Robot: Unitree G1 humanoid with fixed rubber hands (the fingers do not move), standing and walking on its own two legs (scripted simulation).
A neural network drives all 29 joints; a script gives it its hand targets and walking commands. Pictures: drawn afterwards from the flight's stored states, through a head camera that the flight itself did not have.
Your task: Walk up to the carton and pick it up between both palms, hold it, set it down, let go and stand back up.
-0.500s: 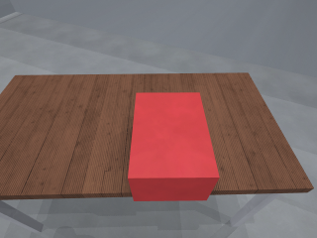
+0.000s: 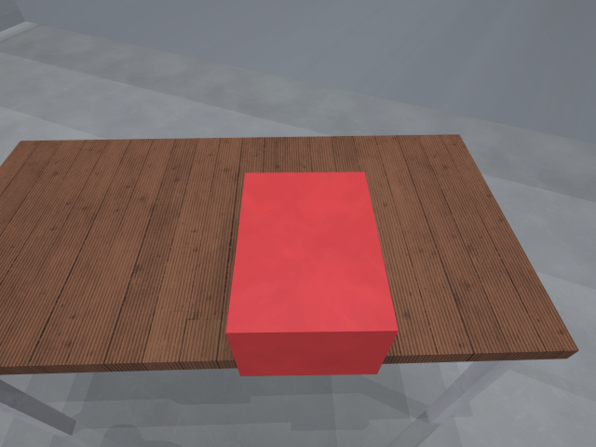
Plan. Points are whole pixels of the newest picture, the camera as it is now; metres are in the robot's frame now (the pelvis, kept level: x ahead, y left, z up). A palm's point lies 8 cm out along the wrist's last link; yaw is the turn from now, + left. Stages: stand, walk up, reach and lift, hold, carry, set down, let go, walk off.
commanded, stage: walk up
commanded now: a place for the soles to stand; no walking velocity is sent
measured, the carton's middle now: (306, 267) +0.41 -0.01 -0.05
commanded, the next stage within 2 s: reach and lift in 0.94 s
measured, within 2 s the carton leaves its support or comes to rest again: neither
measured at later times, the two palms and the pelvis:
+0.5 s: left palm out of the picture +0.03 +0.27 -0.13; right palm out of the picture +0.04 -0.31 -0.12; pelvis -0.01 -0.02 +0.00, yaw +0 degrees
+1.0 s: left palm out of the picture +0.03 +0.27 -0.12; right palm out of the picture +0.03 -0.32 -0.12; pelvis -0.01 -0.03 +0.00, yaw -1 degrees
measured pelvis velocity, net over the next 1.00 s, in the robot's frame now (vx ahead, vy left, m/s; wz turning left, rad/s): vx -0.01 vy -0.03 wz -0.02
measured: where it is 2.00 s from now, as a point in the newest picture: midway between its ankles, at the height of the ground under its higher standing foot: outside the picture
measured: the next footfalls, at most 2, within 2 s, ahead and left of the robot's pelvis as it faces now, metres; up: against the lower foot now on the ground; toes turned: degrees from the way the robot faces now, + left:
none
